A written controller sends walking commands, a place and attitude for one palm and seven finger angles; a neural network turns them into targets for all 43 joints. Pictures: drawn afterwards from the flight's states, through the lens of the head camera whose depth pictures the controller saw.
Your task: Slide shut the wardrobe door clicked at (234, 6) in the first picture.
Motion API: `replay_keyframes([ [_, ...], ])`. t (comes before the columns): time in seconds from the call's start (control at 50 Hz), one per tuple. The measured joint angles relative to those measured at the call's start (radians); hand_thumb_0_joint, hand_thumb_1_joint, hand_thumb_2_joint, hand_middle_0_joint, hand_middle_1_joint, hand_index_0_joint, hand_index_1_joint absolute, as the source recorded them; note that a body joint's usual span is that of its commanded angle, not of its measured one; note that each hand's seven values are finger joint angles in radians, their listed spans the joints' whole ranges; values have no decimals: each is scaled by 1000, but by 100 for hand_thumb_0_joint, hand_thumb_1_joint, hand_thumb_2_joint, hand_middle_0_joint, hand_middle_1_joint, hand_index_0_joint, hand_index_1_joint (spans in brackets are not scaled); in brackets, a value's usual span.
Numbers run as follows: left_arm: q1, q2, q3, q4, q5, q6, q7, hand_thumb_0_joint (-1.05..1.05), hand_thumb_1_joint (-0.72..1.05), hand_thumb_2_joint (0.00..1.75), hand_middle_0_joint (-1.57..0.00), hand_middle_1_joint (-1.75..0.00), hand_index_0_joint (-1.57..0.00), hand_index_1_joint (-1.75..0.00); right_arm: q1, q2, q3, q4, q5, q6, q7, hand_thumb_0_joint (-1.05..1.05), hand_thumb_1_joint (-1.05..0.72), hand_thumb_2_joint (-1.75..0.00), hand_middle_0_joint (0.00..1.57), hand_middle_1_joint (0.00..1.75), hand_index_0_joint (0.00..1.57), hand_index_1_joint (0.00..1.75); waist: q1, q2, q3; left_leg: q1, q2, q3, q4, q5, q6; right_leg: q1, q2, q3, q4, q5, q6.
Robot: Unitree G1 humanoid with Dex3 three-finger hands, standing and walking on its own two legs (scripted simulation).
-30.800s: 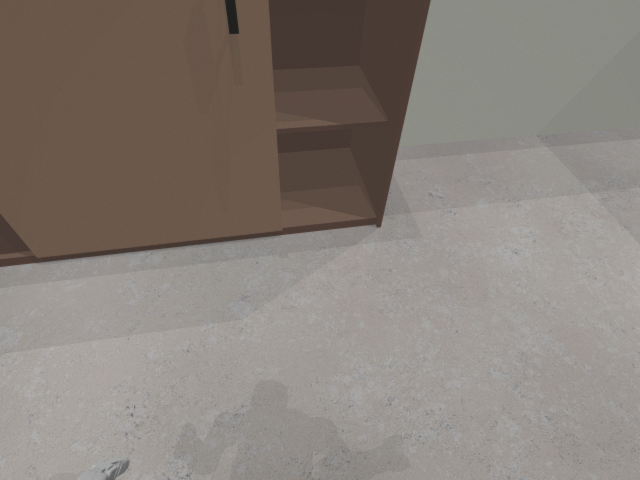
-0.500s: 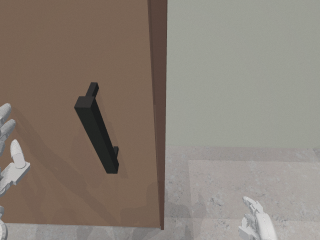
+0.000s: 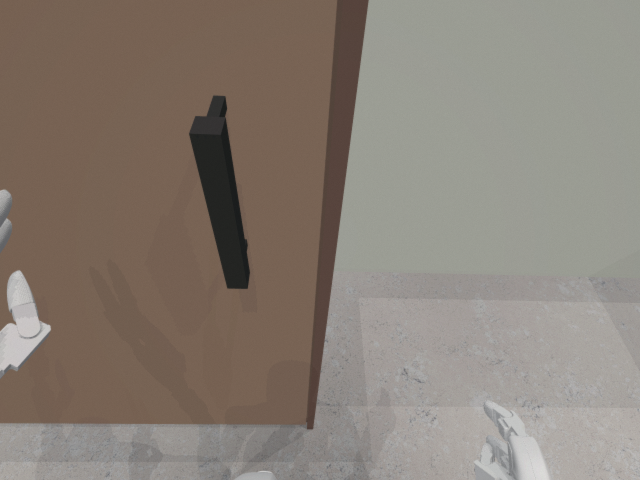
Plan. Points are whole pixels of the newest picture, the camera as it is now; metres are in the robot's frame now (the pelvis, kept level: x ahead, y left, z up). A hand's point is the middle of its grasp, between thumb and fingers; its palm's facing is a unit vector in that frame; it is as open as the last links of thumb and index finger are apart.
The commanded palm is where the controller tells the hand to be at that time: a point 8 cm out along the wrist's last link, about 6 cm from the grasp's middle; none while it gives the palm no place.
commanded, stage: step back with the hand held close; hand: left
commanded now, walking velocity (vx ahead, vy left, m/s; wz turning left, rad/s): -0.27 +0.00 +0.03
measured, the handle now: (229, 204) +0.33 +0.13 +0.20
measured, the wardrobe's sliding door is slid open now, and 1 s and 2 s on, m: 0.00 0.00 0.00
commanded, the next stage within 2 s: stop stepping back and stand still in 0.46 s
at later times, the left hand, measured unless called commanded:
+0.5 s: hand (41, 414) +0.13 +0.22 +0.17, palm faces +0.26 -0.83 -0.49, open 7.4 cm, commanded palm +0.06 +0.29 +0.19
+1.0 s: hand out of the picture +0.04 +0.28 +0.20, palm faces +0.24 -0.90 -0.37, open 7.4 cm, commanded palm +0.00 +0.35 +0.19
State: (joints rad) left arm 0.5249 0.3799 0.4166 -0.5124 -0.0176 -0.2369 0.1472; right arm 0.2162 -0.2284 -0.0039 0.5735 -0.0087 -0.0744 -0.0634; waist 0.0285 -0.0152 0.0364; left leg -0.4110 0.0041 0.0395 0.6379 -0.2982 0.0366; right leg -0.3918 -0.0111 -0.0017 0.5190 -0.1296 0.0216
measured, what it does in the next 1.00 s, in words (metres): walks backwards: right foot, then left foot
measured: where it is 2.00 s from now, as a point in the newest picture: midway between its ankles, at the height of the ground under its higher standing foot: outside the picture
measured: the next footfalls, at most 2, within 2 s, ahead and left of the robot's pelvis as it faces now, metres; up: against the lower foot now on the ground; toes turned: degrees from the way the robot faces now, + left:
right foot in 0.34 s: -0.15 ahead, -0.11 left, +0.00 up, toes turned +0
left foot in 0.70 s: -0.01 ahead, +0.09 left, +0.00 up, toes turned -3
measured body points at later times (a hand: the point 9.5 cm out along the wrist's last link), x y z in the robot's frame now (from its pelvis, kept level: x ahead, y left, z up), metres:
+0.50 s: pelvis -0.10 -0.01 +0.00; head -0.03 +0.02 +0.44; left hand +0.11 +0.27 +0.20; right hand +0.10 -0.23 -0.08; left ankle +0.07 +0.10 -0.73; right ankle -0.19 -0.11 -0.72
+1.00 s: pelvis -0.17 +0.06 +0.03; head -0.17 +0.13 +0.48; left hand +0.02 +0.33 +0.22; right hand -0.02 -0.15 -0.02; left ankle -0.06 +0.09 -0.72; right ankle -0.22 -0.07 -0.67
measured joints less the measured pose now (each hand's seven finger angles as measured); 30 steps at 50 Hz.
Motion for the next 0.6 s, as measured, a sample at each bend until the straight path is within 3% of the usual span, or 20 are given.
replay_keyframes([
  [0.1, -10, 14, -11, -21, -5, -9, 13, 1, 89, 90, -21, -30, -22, -30, 3, -4, 3, 26, -6, -7, -10, 1, -91, -90, 20, 30, 20, 30, -15, -11, 15, -18, -6, -8, -12, 101, 10, -26, 2, 3, 25, -27, 9],
  [0.16, -31, 37, 7, -5, 17, -9, 6, 1, 89, 90, -22, -30, -22, -30, 20, 13, -4, 32, -10, -19, -18, 1, -91, -90, 20, 30, 20, 30, -40, 9, 17, -21, 2, -41, -22, 125, 24, -38, 51, 20, 229, -126, 14],
  [0.22, -27, 55, 43, -4, 22, -19, 3, 1, 89, 90, -22, -30, -22, -30, 45, 38, -5, 42, -16, -30, -9, 2, -91, -90, 20, 30, 20, 30, -43, 25, -24, -38, 17, -70, -60, 150, 22, 30, 97, 10, 341, -195, 9],
  [0.26, -1, 60, 72, -15, 12, -35, 6, 1, 89, 90, -22, -30, -22, -30, 49, 50, 1, 49, -20, -43, 0, 2, -91, -90, 20, 30, 20, 30, -31, 19, -58, -63, 24, -65, -88, 174, 14, 110, 99, -2, 282, -241, 4],
  [0.32, 28, 51, 85, -30, -11, -44, 6, 1, 89, 90, -21, -30, -21, -30, 19, 60, 12, 57, -28, -63, 11, 1, -91, -90, 20, 30, 20, 30, -5, -6, -81, -109, 24, -32, -131, 216, 2, 232, 79, -7, 70, -233, -12],
  [0.36, 8, 39, 70, -31, -17, -47, -1, 1, 90, 90, -21, -30, -21, -30, -33, 57, 16, 61, -35, -73, 14, 1, -90, -90, 21, 30, 20, 30, 16, -17, -54, -142, 28, -4, -148, 249, -2, 272, 70, 14, -71, -244, -27],
  [0.42, -48, 29, 14, -32, -18, -39, -23, 1, 90, 90, -21, -30, -21, -30, -123, 40, 13, 69, -31, -60, 14, 1, -90, -90, 21, 30, 20, 30, 27, 21, 31, -142, 60, -2, -186, 308, -8, 263, 99, 24, -102, -250, -41],
  [0.5, -22, 94, 1, -94, -34, -35, -52, 1, 89, 90, -21, -30, -22, -30, -141, 52, 15, 35, -5, -24, 16, 1, -91, -90, 21, 30, 20, 30, -1, 18, 60, -105, 81, 1, -223, 364, -10, 250, 115, 21, -37, -237, -16],
  [0.56, 53, 156, 46, -123, -43, -55, -65, 1, 89, 90, -22, -30, -22, -30, -97, 48, 14, 1, 5, -9, 14, 1, -91, -90, 21, 30, 20, 30, -35, 8, 16, -98, 84, -8, -190, 343, -19, 262, 122, 15, -11, -261, -44],
  [0.6, 88, 172, 59, -113, -47, -64, -64, 1, 89, 90, -22, -30, -22, -30, -54, 32, 7, 0, 5, -2, 8, 1, -91, -90, 21, 30, 20, 30, -47, 7, -29, -104, 66, -30, -128, 259, -27, 279, 116, 10, -4, -265, -44],
])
